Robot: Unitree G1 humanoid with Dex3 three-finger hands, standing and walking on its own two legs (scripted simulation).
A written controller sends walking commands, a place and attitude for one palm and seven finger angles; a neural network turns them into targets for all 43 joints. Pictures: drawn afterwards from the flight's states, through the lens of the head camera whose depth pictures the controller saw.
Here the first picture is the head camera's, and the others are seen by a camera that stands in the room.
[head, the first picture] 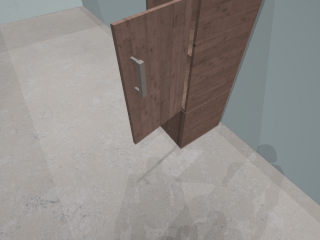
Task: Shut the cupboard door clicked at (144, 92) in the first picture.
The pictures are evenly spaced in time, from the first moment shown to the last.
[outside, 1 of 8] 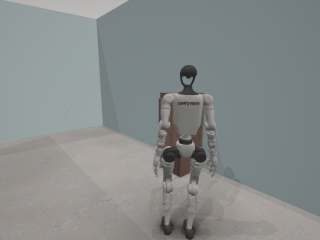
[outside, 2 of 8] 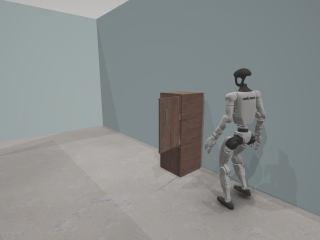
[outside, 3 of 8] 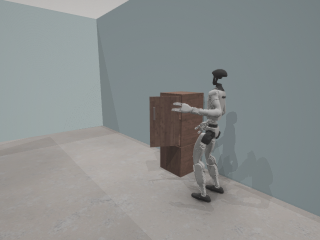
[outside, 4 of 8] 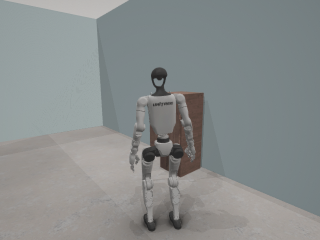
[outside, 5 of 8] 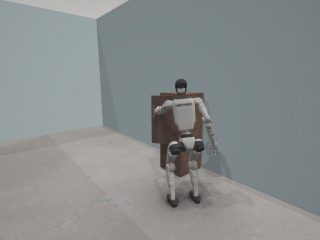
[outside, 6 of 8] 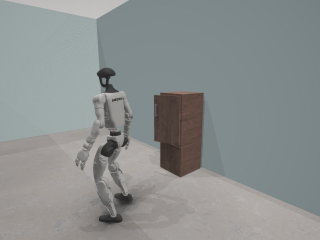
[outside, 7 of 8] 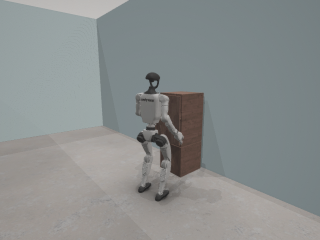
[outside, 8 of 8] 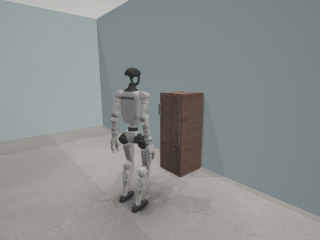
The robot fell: no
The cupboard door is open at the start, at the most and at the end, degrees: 99 99 0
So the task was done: yes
